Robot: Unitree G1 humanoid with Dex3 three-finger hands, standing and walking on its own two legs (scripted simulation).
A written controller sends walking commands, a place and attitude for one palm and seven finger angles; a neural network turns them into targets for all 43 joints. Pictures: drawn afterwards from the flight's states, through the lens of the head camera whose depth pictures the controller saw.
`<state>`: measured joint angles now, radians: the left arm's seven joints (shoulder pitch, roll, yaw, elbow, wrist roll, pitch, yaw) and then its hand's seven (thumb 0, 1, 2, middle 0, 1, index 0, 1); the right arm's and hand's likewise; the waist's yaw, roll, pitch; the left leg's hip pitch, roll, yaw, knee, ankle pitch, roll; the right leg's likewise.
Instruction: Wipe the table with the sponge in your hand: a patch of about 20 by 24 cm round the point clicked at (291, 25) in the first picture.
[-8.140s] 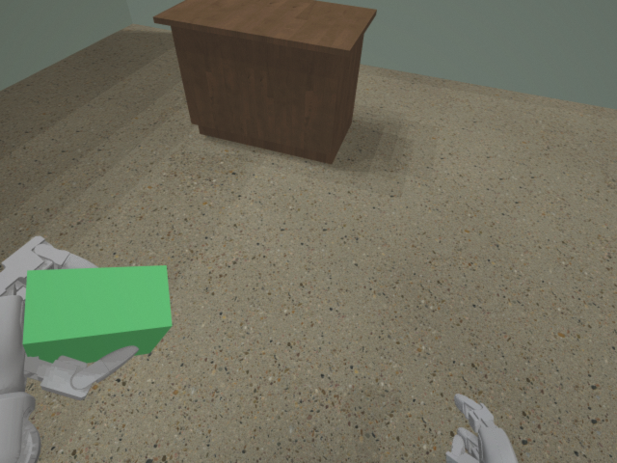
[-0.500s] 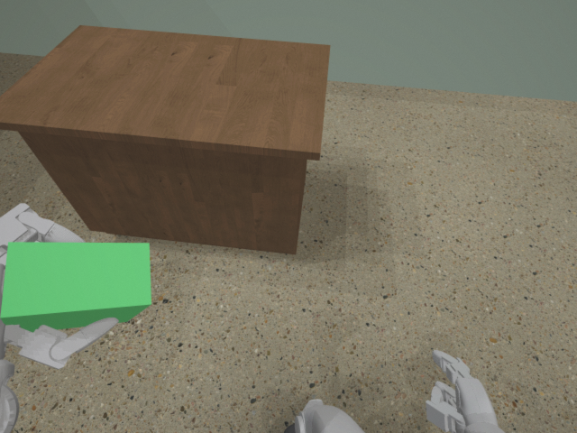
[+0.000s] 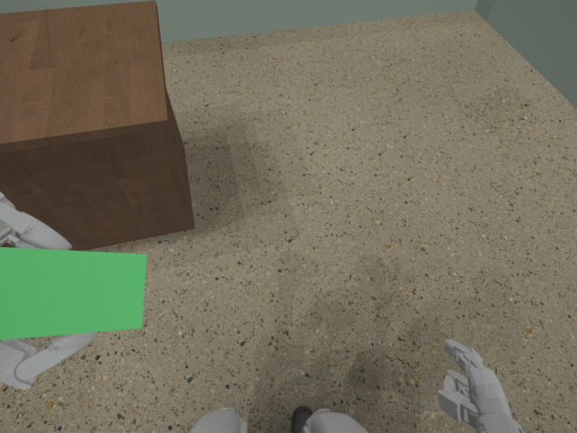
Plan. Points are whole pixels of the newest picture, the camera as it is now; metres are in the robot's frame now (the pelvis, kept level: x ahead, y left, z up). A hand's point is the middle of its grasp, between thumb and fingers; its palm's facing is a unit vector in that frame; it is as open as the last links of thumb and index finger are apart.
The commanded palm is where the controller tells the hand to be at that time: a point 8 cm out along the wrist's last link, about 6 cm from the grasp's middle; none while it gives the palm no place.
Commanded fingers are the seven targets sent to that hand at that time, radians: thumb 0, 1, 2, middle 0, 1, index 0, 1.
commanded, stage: turn to face it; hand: left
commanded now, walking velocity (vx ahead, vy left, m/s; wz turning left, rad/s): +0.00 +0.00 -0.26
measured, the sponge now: (77, 291) +0.23 +0.20 +0.16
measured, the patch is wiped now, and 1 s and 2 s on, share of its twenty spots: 0.00 0.00 0.00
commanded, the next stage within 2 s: take the last steps up to it in 0.12 s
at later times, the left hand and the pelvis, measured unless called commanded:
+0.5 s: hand (112, 326) +0.19 +0.15 +0.18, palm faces +0.23 -0.84 -0.49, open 10.4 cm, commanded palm +0.14 +0.22 +0.18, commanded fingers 0.00 0.10 1.30 -1.20 -1.60 -1.20 -1.60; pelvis -0.05 -0.04 +0.00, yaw -7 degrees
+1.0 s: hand (63, 289) +0.22 +0.20 +0.18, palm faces +0.36 -0.79 -0.49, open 10.4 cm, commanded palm +0.17 +0.25 +0.18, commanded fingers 0.00 0.10 1.30 -1.20 -1.60 -1.20 -1.60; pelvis -0.01 -0.02 -0.01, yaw -3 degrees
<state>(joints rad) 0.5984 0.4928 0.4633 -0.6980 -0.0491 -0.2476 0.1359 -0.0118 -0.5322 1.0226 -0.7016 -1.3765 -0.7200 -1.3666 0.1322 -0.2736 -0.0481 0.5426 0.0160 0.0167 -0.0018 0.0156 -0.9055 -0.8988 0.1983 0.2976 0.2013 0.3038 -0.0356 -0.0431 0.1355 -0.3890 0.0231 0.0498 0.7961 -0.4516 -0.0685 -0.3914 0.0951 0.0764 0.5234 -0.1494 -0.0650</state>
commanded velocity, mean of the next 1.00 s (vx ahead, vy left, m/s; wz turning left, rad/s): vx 0.24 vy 0.12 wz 0.02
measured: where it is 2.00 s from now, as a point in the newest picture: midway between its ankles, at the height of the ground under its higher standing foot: (245, 403)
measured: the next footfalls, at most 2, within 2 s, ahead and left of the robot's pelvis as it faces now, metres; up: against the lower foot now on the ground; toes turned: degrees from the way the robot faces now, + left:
left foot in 0.06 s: +0.03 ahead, +0.13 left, +0.00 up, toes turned +2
right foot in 0.34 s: +0.02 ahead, -0.13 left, +0.00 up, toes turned -13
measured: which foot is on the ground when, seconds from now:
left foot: up 0.00-0.04, down 0.06-0.36, up 0.38-0.70, down 0.72-0.98, up 1.00-1.00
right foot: down 0.00-0.08, up 0.10-0.32, down 0.34-1.00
